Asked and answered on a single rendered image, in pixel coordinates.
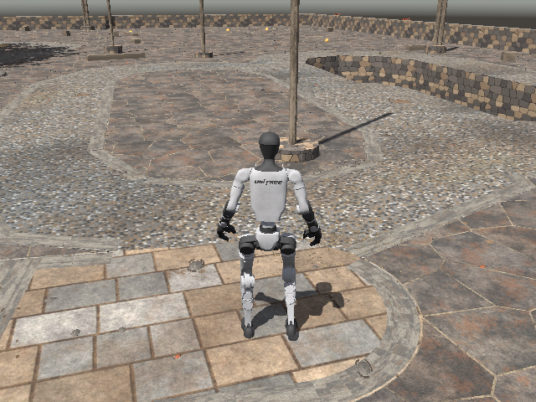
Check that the left robot hand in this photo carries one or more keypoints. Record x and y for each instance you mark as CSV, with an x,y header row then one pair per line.
x,y
228,229

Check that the right robot hand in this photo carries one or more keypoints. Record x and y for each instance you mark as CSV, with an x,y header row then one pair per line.
x,y
317,234

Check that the right robot forearm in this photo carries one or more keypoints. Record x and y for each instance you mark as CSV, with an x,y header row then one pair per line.
x,y
311,220

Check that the robot left upper arm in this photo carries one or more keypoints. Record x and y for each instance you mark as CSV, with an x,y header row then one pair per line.
x,y
243,175

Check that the robot right upper arm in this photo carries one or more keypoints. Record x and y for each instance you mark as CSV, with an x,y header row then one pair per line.
x,y
295,177

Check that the left robot forearm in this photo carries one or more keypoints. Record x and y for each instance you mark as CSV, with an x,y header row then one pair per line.
x,y
225,217

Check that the robot left shin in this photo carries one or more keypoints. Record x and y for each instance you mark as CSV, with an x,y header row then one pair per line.
x,y
247,300

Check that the robot right foot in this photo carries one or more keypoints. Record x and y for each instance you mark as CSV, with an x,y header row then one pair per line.
x,y
291,330

